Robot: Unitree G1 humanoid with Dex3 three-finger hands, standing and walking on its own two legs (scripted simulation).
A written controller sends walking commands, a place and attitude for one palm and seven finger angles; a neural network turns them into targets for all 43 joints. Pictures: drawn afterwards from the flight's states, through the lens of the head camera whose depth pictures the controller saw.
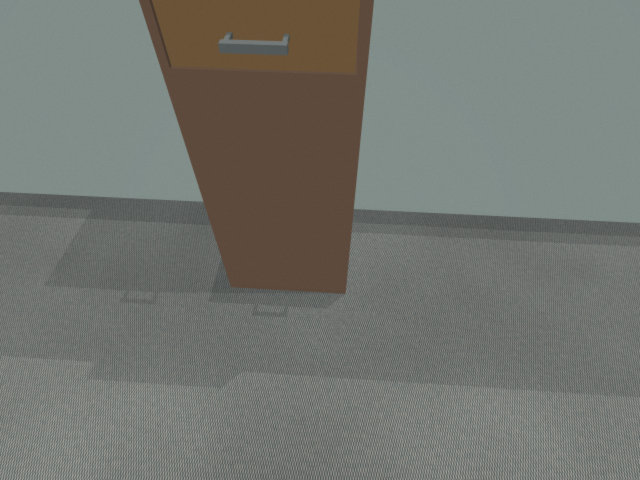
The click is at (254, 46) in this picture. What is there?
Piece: drawer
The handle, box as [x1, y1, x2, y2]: [218, 32, 289, 54]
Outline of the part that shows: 218,42 220,52 287,54 287,43 289,37 288,34 284,34 283,39 281,41 232,40 231,32 227,32 224,38 220,39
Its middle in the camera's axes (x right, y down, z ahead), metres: -0.13 -0.38 +0.74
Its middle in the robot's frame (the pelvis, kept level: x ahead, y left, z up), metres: +0.82 +0.17 +0.15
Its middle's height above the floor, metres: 0.93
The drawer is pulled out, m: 0.00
